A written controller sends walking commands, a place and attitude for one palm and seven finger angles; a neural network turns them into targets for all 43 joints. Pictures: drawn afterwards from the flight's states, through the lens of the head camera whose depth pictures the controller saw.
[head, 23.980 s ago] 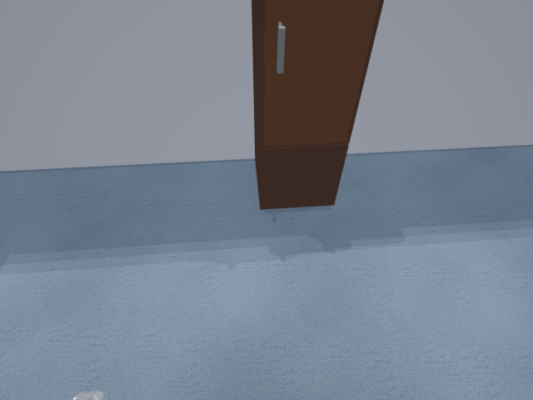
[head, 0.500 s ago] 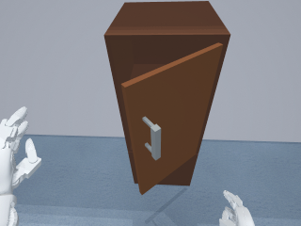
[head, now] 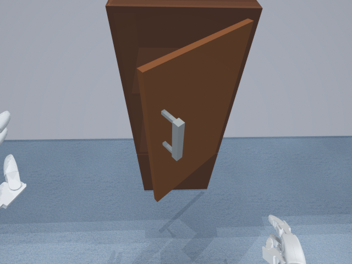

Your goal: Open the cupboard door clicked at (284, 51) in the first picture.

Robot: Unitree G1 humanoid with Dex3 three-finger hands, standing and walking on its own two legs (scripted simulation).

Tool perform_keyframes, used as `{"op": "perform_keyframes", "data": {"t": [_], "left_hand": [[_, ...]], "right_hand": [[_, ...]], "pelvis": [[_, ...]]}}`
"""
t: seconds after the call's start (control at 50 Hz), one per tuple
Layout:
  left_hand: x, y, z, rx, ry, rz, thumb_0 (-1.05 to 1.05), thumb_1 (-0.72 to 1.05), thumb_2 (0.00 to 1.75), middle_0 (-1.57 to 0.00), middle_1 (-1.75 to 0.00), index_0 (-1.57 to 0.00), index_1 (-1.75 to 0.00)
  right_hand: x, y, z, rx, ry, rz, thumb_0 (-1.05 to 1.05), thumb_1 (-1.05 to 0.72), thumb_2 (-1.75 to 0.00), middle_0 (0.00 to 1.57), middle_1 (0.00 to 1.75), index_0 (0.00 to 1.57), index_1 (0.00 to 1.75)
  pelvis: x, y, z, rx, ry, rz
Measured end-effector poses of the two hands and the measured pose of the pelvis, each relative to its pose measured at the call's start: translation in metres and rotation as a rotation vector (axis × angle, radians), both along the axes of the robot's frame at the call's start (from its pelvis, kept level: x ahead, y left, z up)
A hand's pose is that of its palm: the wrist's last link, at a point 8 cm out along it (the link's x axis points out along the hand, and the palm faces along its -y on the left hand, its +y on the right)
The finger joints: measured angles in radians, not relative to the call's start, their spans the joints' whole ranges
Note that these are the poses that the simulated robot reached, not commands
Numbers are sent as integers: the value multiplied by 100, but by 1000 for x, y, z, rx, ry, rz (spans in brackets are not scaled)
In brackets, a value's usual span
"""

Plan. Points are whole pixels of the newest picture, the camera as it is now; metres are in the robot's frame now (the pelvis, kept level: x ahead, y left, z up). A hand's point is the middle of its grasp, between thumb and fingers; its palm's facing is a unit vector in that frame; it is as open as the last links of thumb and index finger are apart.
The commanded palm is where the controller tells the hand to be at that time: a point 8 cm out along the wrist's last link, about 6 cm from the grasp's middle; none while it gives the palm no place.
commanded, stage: step back with the hand held close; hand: left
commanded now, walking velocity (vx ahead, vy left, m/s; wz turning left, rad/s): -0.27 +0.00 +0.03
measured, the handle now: (171, 136) +0.40 +0.04 +0.06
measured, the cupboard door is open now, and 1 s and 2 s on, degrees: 40 40 40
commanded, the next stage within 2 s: stop stepping back and stand still in 0.86 s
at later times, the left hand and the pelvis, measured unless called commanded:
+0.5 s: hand out of the picture +0.14 +0.27 +0.17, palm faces +0.48 -0.73 -0.49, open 7.4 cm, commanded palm +0.08 +0.30 +0.18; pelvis -0.06 +0.00 -0.01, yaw +1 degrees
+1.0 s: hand out of the picture +0.01 +0.27 +0.17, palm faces +0.41 -0.81 -0.43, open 7.4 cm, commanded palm -0.05 +0.30 +0.18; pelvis -0.19 +0.00 +0.01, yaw +0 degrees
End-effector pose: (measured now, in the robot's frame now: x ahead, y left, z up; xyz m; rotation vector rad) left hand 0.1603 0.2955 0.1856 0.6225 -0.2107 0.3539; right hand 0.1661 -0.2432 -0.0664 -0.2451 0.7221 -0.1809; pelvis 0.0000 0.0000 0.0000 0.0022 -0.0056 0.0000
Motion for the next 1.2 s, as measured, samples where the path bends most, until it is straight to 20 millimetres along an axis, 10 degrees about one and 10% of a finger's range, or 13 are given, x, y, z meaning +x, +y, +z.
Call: {"op": "perform_keyframes", "data": {"t": [0.38, 0.64, 0.78, 1.02, 1.2], "left_hand": [[-51, 9, 2, 37, -140, 11, 1, 89, 90, -21, -31, -21, -31], [-76, -13, -6, -26, -44, -83, 2, 89, 90, -21, -31, -21, -31], [-112, 18, -1, 26, -69, -46, 1, 89, 90, -21, -31, -21, -31], [-194, 7, 3, -98, -60, -13, 2, 89, 90, -21, -31, -21, -31], [-262, -25, 10, -26, -54, -61, 2, 89, 90, -21, -31, -21, -31]], "right_hand": [[-66, 16, -18, -10, 27, 28, 1, -90, -90, 20, 30, 20, 30], [-74, 7, -2, 11, -18, 36, 1, -90, -90, 20, 30, 20, 30], [-95, 13, 13, -70, -28, 28, 1, -90, -90, 20, 30, 20, 30], [-180, 45, 15, 29, -46, 108, 1, -90, -90, 20, 30, 20, 30], [-266, 7, -6, 41, 22, 78, 1, -90, -90, 20, 30, 21, 30]], "pelvis": [[-45, 7, -14, -28, -15, 36], [-83, -4, -5, -37, 29, 17], [-116, 10, -4, -24, 43, 42], [-196, 1, 10, -62, 36, 0], [-255, -20, 1, -12, 36, -18]]}}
